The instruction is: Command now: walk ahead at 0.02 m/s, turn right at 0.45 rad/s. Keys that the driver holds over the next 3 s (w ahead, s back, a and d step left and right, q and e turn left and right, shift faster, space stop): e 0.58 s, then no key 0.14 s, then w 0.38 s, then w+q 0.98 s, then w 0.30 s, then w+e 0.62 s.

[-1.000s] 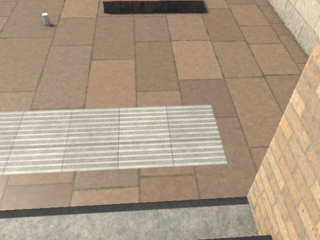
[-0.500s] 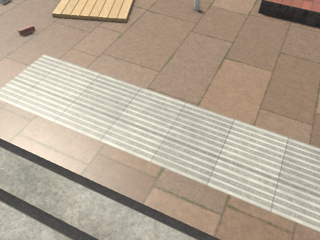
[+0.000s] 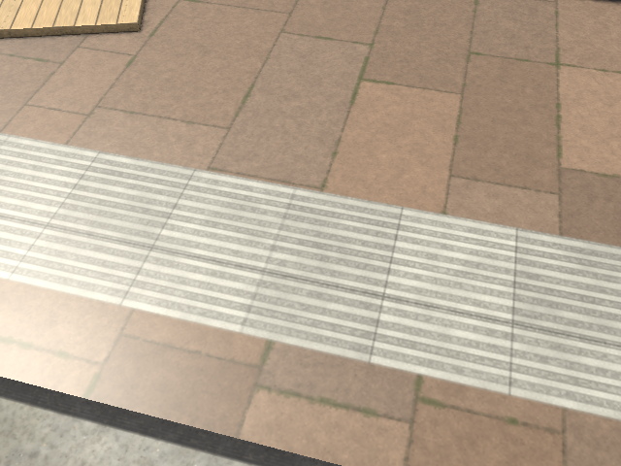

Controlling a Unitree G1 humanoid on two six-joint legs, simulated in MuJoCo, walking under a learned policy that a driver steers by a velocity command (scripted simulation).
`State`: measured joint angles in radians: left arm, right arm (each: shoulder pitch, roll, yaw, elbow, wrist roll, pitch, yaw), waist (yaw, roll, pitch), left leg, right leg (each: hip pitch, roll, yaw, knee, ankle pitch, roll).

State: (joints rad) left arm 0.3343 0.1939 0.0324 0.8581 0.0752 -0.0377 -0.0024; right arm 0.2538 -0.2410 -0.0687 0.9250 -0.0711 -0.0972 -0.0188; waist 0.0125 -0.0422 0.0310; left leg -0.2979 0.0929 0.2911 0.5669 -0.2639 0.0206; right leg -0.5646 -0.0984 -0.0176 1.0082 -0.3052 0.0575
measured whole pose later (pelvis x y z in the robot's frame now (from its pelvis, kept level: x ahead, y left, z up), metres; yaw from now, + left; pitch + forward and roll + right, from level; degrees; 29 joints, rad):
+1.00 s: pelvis +0.09 -0.05 +0.00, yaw -26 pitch +5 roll +2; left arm 0.21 0.21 0.03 0.89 0.09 -0.07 -0.05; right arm 0.55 -0.14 -0.02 0.96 -0.07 -0.08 0.02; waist -0.10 -0.02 -0.10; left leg -0.23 -0.04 0.02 0.51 -0.37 0.09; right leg -0.74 0.00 0.07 1.14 -0.18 -0.04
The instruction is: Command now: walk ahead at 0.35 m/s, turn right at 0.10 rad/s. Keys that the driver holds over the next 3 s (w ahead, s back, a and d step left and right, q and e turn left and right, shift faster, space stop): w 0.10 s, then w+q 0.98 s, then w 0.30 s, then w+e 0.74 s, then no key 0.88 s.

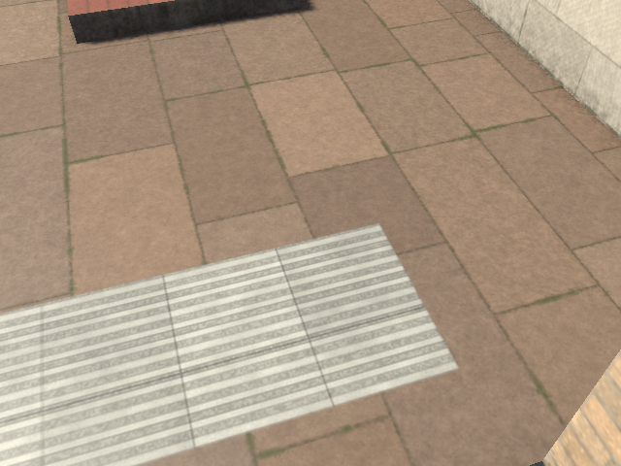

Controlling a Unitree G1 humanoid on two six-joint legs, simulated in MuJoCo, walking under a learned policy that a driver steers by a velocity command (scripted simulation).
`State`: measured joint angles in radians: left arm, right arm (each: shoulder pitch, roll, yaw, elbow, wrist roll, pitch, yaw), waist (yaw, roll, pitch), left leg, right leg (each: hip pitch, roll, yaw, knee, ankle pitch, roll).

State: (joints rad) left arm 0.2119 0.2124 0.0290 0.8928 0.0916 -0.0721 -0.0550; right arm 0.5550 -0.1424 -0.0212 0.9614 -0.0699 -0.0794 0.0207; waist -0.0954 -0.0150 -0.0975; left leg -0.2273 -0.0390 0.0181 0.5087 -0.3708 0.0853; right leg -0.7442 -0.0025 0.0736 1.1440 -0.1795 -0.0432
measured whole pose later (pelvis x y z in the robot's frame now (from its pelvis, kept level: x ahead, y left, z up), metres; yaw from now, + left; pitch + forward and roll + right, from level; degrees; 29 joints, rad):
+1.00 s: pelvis +0.54 +0.01 -0.33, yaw +26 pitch +3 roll +1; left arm 0.08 0.20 0.00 0.80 -0.03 -0.11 -0.03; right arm 0.44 -0.18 -0.01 1.01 0.05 -0.07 -0.01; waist -0.09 -0.01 -0.04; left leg -0.44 -0.19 -0.17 1.76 -0.86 0.09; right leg -0.38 -0.01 0.02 0.47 -0.18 0.00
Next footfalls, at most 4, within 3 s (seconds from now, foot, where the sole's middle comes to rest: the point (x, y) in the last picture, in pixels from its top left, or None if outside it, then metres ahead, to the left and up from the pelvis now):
0.16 right None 0.08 -0.14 -0.77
0.52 left None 0.32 0.06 -0.93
0.94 right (323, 460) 0.68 -0.06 -1.10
1.38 left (192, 440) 0.77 0.30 -1.10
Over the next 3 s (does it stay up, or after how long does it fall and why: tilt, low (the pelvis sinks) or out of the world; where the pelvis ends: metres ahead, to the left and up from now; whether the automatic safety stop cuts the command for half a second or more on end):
stays up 1.28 0.38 -0.33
